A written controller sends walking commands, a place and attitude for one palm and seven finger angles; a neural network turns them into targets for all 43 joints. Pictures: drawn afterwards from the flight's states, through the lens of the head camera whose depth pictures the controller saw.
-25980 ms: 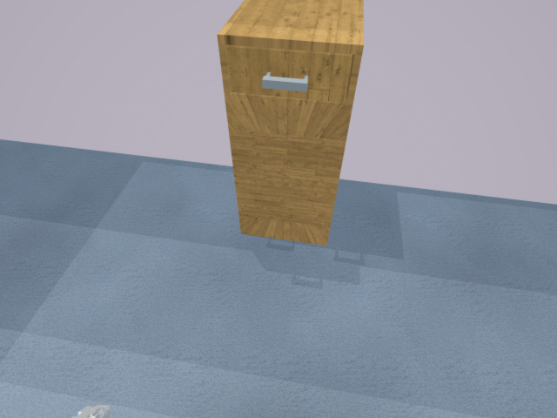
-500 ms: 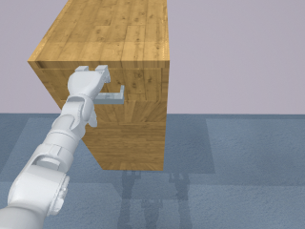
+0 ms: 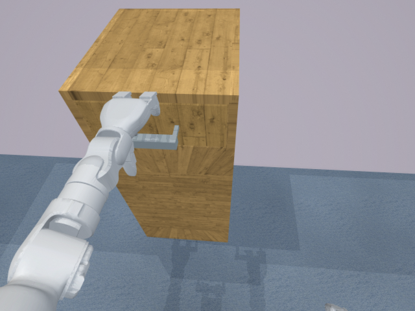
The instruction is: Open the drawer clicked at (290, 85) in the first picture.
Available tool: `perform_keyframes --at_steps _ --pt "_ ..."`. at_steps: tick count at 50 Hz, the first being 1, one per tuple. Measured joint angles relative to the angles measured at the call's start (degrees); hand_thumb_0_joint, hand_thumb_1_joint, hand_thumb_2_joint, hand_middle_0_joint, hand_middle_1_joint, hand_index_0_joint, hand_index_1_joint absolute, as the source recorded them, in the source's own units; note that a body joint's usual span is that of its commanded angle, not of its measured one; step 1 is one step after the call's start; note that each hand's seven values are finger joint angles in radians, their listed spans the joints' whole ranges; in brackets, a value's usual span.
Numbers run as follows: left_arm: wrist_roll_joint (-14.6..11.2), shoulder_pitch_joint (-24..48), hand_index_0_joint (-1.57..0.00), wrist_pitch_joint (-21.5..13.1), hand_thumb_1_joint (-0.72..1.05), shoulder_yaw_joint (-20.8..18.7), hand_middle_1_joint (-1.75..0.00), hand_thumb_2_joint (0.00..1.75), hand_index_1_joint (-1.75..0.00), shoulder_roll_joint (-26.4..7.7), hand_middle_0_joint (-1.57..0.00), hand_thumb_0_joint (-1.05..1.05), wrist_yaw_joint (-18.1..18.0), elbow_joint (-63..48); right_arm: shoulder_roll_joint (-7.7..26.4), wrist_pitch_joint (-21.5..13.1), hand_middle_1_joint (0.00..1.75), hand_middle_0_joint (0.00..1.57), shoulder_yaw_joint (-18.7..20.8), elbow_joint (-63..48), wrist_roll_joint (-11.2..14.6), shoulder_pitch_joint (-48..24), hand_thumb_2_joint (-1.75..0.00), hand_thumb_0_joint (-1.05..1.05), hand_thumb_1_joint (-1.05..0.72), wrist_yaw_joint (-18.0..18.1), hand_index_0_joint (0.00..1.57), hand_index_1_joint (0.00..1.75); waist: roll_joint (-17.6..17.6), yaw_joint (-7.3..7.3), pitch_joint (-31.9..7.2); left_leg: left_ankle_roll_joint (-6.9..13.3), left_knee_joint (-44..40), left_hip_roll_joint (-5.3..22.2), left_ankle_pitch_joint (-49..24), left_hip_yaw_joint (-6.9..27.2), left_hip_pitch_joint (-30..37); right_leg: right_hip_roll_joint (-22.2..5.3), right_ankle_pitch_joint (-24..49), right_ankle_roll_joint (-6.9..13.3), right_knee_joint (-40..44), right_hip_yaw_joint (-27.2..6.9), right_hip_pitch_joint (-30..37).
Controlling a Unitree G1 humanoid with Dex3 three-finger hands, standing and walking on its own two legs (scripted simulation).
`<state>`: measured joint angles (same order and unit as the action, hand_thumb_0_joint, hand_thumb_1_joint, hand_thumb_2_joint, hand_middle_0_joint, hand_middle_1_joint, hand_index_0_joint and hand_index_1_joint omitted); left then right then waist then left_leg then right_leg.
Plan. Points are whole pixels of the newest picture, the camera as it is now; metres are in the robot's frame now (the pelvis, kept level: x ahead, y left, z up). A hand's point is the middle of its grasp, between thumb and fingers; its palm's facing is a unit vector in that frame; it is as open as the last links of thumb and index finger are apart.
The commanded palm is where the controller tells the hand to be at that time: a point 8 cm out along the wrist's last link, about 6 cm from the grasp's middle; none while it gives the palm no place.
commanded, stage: re-aim the fingers above the handle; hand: left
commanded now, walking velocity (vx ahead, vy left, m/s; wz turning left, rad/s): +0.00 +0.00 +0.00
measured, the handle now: (152, 134) +0.50 +0.15 +0.03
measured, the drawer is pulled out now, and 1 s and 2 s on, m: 0.00 0.00 0.00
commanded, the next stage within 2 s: lower the fingers behind the handle in 1.92 s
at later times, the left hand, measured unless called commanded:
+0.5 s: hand (132, 132) +0.45 +0.17 +0.10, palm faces -0.01 -0.04 -1.00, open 13.9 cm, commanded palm +0.43 +0.18 +0.15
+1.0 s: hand (137, 132) +0.45 +0.16 +0.10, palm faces +0.01 -0.05 -1.00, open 13.9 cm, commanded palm +0.42 +0.17 +0.15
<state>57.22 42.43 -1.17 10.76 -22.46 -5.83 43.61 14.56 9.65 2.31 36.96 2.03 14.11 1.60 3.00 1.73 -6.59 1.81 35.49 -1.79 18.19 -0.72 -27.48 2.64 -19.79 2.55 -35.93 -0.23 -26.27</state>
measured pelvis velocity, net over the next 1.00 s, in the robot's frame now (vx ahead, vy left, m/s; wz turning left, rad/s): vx -0.01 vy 0.00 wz -0.01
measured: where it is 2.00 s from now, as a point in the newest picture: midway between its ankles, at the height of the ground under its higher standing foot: outside the picture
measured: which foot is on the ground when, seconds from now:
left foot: down 0.00-1.00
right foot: down 0.00-1.00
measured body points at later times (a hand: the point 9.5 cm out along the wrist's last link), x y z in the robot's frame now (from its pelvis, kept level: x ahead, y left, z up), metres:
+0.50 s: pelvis +0.00 +0.00 +0.00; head +0.04 -0.03 +0.45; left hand +0.44 +0.17 +0.15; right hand +0.06 -0.27 -0.14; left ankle -0.01 +0.10 -0.72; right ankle -0.03 -0.09 -0.72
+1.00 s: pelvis -0.01 +0.00 +0.00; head +0.03 -0.02 +0.45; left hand +0.44 +0.16 +0.15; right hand +0.08 -0.25 -0.14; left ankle -0.01 +0.10 -0.72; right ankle -0.03 -0.09 -0.72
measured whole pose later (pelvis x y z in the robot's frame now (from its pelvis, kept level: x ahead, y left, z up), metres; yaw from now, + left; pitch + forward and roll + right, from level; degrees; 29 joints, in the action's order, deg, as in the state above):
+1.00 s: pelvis -0.01 +0.00 +0.00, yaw +0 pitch +10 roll +0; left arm 57.1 44.1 0.4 10.9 -21.2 -8.1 46.0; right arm 13.8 8.9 2.1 38.3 1.9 15.3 0.8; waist 3.3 2.3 -6.8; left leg 2.2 35.3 -1.9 17.4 -1.3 -28.0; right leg 2.5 -19.0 2.1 -35.9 -0.7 -27.0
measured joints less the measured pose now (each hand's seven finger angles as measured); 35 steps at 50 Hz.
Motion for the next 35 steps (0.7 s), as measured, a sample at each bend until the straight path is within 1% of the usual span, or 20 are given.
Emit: perform_keyframes --at_steps 3,7,9,13,19,24,28,32,35 --pt "0.1 0.8 -0.32 0.1 -0.50 0.2 -1.20 0.30 -1.20 -0.1 -0.32 0.00 -0.9 0.8 0.0 -0.3 0.30 0.20 0.1 0.5 0.0 0.1 -0.90 0.01 -0.90 0.0 0.20 0.30 0.0 0.09 0.2 -0.1 0.3 0.0 0.0 0.2 -0.5 0.0 -0.1 0.1 -0.3 0.2 -0.5" --pt "0.2 2.1 -0.32 0.7 -0.50 -0.4 -1.20 0.30 -1.20 -0.3 -0.32 0.00 -1.6 2.3 -0.1 -0.4 0.30 0.20 -0.1 1.2 -0.1 0.5 -0.90 0.01 -0.91 0.0 0.20 0.30 0.1 0.55 0.3 -0.2 0.3 0.1 -0.1 0.1 -1.0 0.1 0.0 0.2 -0.4 0.2 -1.0" --pt "0.2 2.2 -0.32 0.7 -0.49 -1.3 -1.20 0.30 -1.20 -0.6 -0.32 0.00 -1.4 2.8 -0.2 -0.2 0.30 0.20 -0.2 1.4 -0.1 1.0 -0.90 0.01 -0.91 0.0 0.20 0.30 0.2 0.79 0.1 -0.3 0.0 0.2 -0.2 -0.1 -1.0 0.2 0.1 0.3 -0.3 0.0 -1.2" --pt "-0.1 1.7 -0.33 0.8 -0.49 -1.7 -1.20 0.30 -1.22 -0.9 -0.33 0.00 -0.7 2.5 -0.1 0.2 0.30 0.20 0.0 1.7 -0.1 2.3 -0.90 0.01 -0.91 0.0 0.20 0.30 0.5 0.86 -0.2 -0.3 -0.4 0.4 -0.3 -0.3 -0.6 0.4 0.3 0.3 0.1 -0.3 -0.9" --pt "-0.3 -0.3 -0.32 -0.5 -0.49 -2.9 -1.20 0.30 -1.21 -1.4 -0.33 0.00 -0.1 1.5 0.1 0.6 0.30 0.20 0.0 2.0 0.0 3.0 -0.90 0.01 -0.91 0.1 0.20 0.30 0.5 1.09 -0.2 -0.4 -1.1 0.5 -0.4 -0.6 0.2 0.5 0.6 0.3 0.6 -0.7 -0.3" --pt "-0.2 -1.8 -0.32 -1.5 -0.49 -3.4 -1.20 0.30 -1.20 -2.1 -0.32 0.00 -0.6 0.2 0.2 0.2 0.30 0.20 0.3 1.9 0.0 2.8 -0.90 0.01 -0.91 0.1 0.20 0.30 0.3 0.96 -0.1 -0.4 -1.3 0.6 -0.6 -0.7 0.5 0.6 0.8 0.3 0.9 -0.7 0.0" --pt "-0.2 -1.8 -0.32 -1.3 -0.49 -3.3 -1.20 0.30 -1.20 -2.6 -0.32 0.00 -1.1 0.3 0.4 -0.1 0.30 0.20 0.4 2.0 0.1 2.2 -0.90 0.01 -0.91 0.1 0.20 0.30 0.1 0.78 0.1 -0.3 -1.3 0.5 -0.8 -0.5 0.5 0.5 0.9 0.3 1.0 -0.6 0.1" --pt "-0.4 -1.5 -0.32 -0.8 -0.49 -2.3 -1.20 0.30 -1.20 -2.6 -0.32 0.00 -0.9 -0.1 0.5 -0.4 0.30 0.20 0.7 1.7 0.2 1.8 -0.90 0.01 -0.91 0.0 0.20 0.30 0.1 0.43 0.0 -0.2 -1.1 0.4 -0.9 -0.3 0.5 0.3 1.0 0.2 1.0 -0.3 0.3" --pt "-0.7 -1.1 -0.31 -0.5 -0.49 -1.0 -1.20 0.30 -1.20 -1.8 -0.32 0.00 -0.6 -0.2 0.5 -0.5 0.30 0.20 0.7 1.7 0.2 1.4 -0.90 0.01 -0.91 -0.2 0.20 0.30 0.2 0.15 0.0 -0.1 -0.9 0.1 -0.9 0.0 0.5 0.1 0.9 0.1 0.9 -0.1 0.4"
